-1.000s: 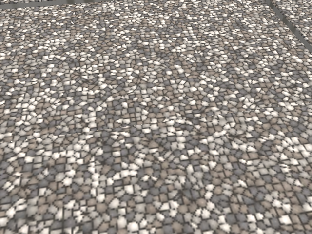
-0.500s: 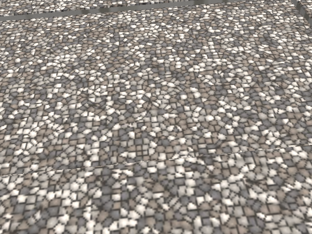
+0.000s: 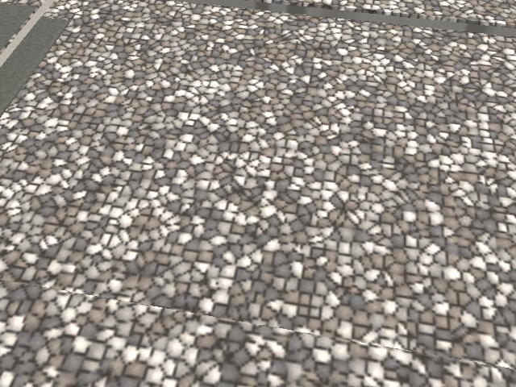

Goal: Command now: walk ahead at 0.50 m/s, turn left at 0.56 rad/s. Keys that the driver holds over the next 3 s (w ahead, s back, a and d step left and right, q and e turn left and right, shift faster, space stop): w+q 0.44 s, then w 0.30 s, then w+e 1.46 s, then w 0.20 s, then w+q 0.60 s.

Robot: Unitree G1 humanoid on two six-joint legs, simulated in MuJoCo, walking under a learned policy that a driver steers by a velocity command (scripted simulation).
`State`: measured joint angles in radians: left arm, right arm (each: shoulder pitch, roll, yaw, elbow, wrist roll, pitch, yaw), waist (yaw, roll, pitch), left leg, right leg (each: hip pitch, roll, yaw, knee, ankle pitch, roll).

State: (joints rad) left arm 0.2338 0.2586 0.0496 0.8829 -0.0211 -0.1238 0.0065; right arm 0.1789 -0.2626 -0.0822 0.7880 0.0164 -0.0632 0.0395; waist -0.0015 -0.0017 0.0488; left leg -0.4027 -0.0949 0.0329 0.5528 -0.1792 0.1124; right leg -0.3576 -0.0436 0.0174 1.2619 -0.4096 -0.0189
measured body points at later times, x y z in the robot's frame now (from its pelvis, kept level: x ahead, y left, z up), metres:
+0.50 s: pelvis +0.28 -0.04 +0.00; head +0.30 -0.03 +0.45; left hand +0.38 +0.26 -0.08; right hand +0.42 -0.29 -0.12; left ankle +0.14 +0.06 -0.64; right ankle +0.37 -0.12 -0.73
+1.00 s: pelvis +0.50 +0.09 +0.01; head +0.52 +0.12 +0.46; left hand +0.44 +0.37 -0.13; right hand +0.75 -0.09 -0.07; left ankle +0.52 +0.21 -0.73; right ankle +0.44 -0.09 -0.65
